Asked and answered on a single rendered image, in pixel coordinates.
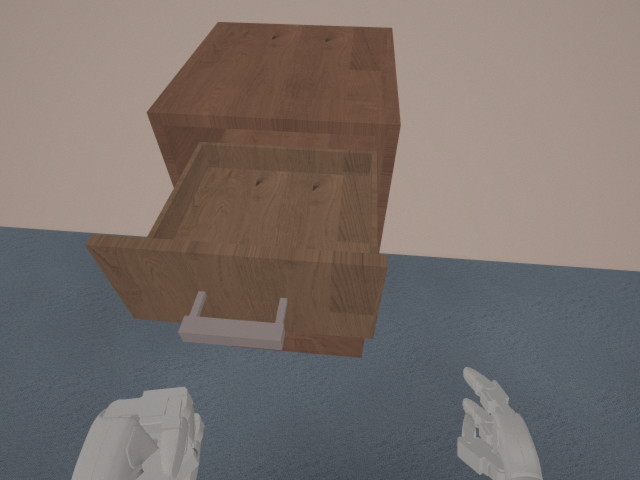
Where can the robot right hand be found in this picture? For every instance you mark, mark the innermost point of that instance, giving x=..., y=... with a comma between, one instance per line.
x=503, y=433

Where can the robot left hand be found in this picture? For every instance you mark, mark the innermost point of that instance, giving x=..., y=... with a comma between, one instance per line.
x=155, y=433

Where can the cabinet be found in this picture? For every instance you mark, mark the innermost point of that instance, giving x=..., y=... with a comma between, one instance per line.
x=312, y=86

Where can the drawer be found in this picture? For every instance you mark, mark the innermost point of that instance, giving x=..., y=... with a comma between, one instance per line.
x=250, y=224

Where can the handle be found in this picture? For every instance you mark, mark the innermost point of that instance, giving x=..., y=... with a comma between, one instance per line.
x=231, y=332

